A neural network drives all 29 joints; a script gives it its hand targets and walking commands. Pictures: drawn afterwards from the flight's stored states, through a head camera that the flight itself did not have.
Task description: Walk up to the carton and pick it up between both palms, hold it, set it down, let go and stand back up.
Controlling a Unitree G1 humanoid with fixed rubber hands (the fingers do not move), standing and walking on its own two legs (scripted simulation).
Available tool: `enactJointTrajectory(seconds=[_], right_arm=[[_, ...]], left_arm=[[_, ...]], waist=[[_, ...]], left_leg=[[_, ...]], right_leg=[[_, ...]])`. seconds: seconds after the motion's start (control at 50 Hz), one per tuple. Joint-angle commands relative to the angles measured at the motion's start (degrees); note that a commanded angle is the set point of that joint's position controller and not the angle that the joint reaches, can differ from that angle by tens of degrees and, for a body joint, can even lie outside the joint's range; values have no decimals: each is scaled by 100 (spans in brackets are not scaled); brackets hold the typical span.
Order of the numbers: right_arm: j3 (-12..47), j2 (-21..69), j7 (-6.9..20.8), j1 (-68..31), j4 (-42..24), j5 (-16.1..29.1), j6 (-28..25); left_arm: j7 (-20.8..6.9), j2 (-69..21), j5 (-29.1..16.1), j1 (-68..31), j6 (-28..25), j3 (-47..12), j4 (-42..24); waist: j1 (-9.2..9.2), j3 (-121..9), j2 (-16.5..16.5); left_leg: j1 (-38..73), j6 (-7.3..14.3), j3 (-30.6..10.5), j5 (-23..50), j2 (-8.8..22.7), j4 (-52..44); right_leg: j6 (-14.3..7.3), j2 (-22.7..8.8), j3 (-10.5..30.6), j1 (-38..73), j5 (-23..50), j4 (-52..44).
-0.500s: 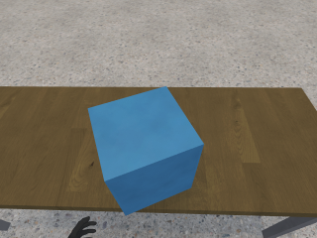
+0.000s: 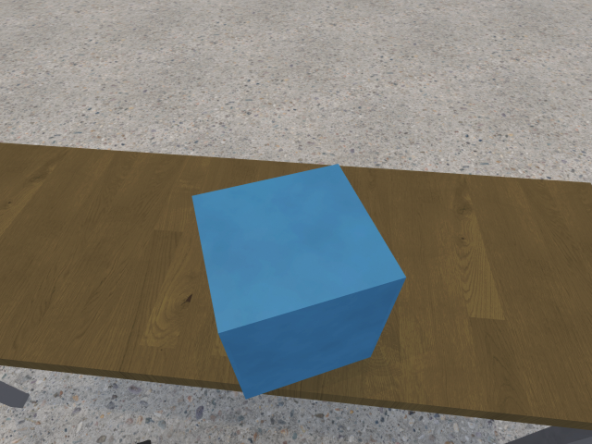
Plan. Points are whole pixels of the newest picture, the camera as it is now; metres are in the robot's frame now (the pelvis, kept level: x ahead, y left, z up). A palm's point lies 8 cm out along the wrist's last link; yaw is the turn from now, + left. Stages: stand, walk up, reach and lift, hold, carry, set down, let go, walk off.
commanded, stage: walk up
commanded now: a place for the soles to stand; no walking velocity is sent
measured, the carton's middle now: (290, 285) +0.33 +0.03 +0.00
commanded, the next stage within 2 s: none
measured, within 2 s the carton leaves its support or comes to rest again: neither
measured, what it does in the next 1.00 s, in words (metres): steps to the left: right foot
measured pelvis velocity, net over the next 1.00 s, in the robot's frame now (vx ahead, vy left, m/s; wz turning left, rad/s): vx -0.06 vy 0.09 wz -0.08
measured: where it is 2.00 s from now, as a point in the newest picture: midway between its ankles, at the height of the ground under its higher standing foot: outside the picture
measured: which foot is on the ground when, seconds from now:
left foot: down 0.00-1.00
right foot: down 0.00-0.40, up 0.42-0.66, down 0.68-1.00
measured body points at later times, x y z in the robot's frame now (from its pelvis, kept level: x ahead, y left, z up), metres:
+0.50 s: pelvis -0.06 +0.07 -0.02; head -0.03 +0.09 +0.43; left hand +0.00 +0.36 -0.15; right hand +0.04 -0.20 -0.13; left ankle -0.04 +0.17 -0.73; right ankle +0.00 -0.09 -0.70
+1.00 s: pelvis -0.06 +0.09 +0.00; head -0.06 +0.09 +0.45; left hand +0.02 +0.33 -0.13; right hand +0.01 -0.16 -0.13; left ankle -0.04 +0.17 -0.73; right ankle -0.06 -0.03 -0.73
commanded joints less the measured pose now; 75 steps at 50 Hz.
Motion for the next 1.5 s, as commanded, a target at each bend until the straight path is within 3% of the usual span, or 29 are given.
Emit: enactJointTrajectory(seconds=[0.0,0.1,0.12,0.14,0.18,0.22,0.28,0.32,0.34,0.36,0.38,0.4,0.42,0.46,0.48,0.54,0.6,0.64,0.66,0.68,0.7,0.72,0.76,0.82,0.92,1.04,1.32,1.38,1.48], right_arm=[[-300,-962,-47,258,-461,3,-152],[-298,-954,-40,268,-424,2,-157],[-477,-1426,-33,-132,-456,-47,-36],[-447,-1222,-32,0,-521,-114,7],[-429,-941,-50,162,-547,-201,129],[-448,-847,-20,-70,-646,-220,230],[-491,-785,31,22,-630,-144,260],[-546,-784,112,389,-509,-147,238],[-606,-802,164,736,-381,-139,198],[-709,-968,196,947,-248,-136,165],[-815,-1481,151,878,-269,-133,135],[-833,-1984,79,174,-535,-54,169],[-843,-1994,-24,-234,-557,-9,155],[-609,-1451,-82,-672,-600,-154,128],[-559,-1351,-107,-729,-648,-205,115],[-459,-1121,-94,-515,-623,-223,84],[-446,-1220,-128,-392,-588,-212,75],[-352,-1222,-119,-478,-548,-132,81],[-276,-1170,-83,-496,-539,-66,70],[-187,-935,-50,-328,-631,23,19],[-177,-717,-51,-209,-642,89,50],[-180,-692,-81,-221,-503,-2,75],[-251,-979,-58,-499,-469,-22,9],[-243,-1019,-65,-417,-381,-21,-111],[-216,-963,-96,-511,-333,-10,-95],[-223,-981,-97,-467,-291,-28,-59],[-193,-1134,-80,-375,-242,-8,58],[-214,-1196,-85,-421,-255,-45,88],[-201,-1136,-65,-369,-268,-36,138]], left_arm=[[54,906,6,-74,-172,253,-526],[66,913,8,9,-177,251,-463],[195,1249,144,128,-234,458,-624],[253,1508,179,472,-250,542,-509],[330,1574,197,459,-220,622,-565],[375,1502,273,492,-166,665,-617],[421,1454,335,-45,-141,642,-730],[420,1402,341,-352,-115,598,-790],[404,1372,301,-627,-88,559,-833],[385,1131,291,-582,-57,490,-864],[308,624,213,-324,-26,350,-996],[376,627,57,-278,40,422,-1102],[391,944,19,-360,116,498,-982],[398,880,-49,22,56,506,-722],[403,851,-18,353,5,478,-556],[364,827,143,343,-112,468,-632],[292,669,153,263,-121,463,-777],[257,600,145,633,-177,490,-725],[249,676,141,745,-240,494,-738],[244,925,214,838,-280,540,-732],[193,1249,70,470,-274,625,-697],[148,1141,2,191,-246,587,-647],[104,611,33,320,-281,404,-713],[127,598,57,658,-297,390,-635],[132,557,62,725,-331,414,-632],[176,589,72,714,-362,435,-653],[241,723,82,728,-325,471,-840],[243,748,78,756,-304,481,-865],[259,921,54,631,-305,491,-954]], waist=[[-26,-241,34],[-10,-179,55],[112,205,332],[113,-194,-101],[114,-447,-823],[273,-292,-955],[45,-183,-1074],[-226,-477,-1045],[-482,-607,-846],[-638,-644,-136],[-669,-396,1578],[-637,-102,1683],[-510,184,1097],[-272,387,993],[-154,160,951],[-262,-189,679],[-258,-321,647],[3,-436,493],[110,-487,314],[49,-742,-268],[-264,-452,-595],[-342,-217,-676],[-146,-108,-139],[-68,-140,-242],[-46,26,65],[-100,-24,91],[-168,-287,-78],[-136,-256,-21],[-213,-145,-350]], left_leg=[[-776,449,-195,987,221,-671],[-859,454,-235,876,196,-726],[-1167,488,-31,1489,-14,137],[-1239,373,125,1086,-101,728],[-1211,313,197,-893,-186,1787],[-1535,312,-55,-1594,-9,2802],[-1326,282,-239,-1081,250,2152],[-568,355,16,-326,166,1147],[120,451,247,440,-6,393],[522,510,169,619,-221,-188],[97,781,-1242,-337,481,-1315],[-1314,1554,-2551,-1690,1451,-1990],[-2216,1798,-2779,-2533,1650,-2209],[-1461,1609,-1574,-437,1056,-1587],[-1054,1570,-1351,501,1124,-1238],[-387,1661,-1295,1549,1369,-881],[-148,1526,-1146,2048,1447,-659],[-559,1209,-818,1949,1320,-374],[-951,943,-623,1838,1251,-236],[-1456,617,-244,1488,960,136],[-899,350,366,121,109,83],[-71,406,214,-37,163,-108],[-28,490,19,229,363,-677],[-352,724,-298,205,819,-1144],[-465,686,72,-119,775,-1309],[-230,759,331,11,836,-1212],[184,860,737,963,914,-596],[193,906,747,746,961,-589],[403,732,790,783,637,-182]], right_leg=[[-236,-511,660,720,552,-717],[-217,-522,659,725,356,-767],[-381,-892,1016,713,1200,-823],[-735,-1387,1396,1054,1625,-989],[-1453,-2201,1954,871,1777,-1196],[-1804,-2530,2045,562,1391,-1464],[-1418,-2186,1486,178,1176,-1240],[-1043,-1859,1083,-156,461,-921],[-781,-1596,782,-557,-231,-548],[-470,-1165,349,-953,-1135,307],[-65,-353,-302,-1494,-2134,1631],[148,155,482,-1374,-2722,2455],[90,18,1163,-888,-2432,2862],[86,253,1308,-1304,-1785,3078],[103,232,1407,-1281,-1631,2966],[252,226,1354,-1070,-1803,2283],[305,184,1119,-558,-1558,1028],[149,249,1084,443,-539,-452],[9,143,1399,1001,370,-1101],[-281,-385,2420,1523,726,-1043],[-733,-833,3104,191,-314,-1151],[-750,-768,2899,-709,-959,-1206],[-278,-183,2132,-599,-470,-925],[-68,133,1750,-80,188,-497],[-81,151,1824,-65,222,-523],[-67,196,1916,-245,404,-436],[-125,278,2176,-469,966,-83],[-114,331,2168,-592,848,-2],[-326,144,2771,-963,800,-426]])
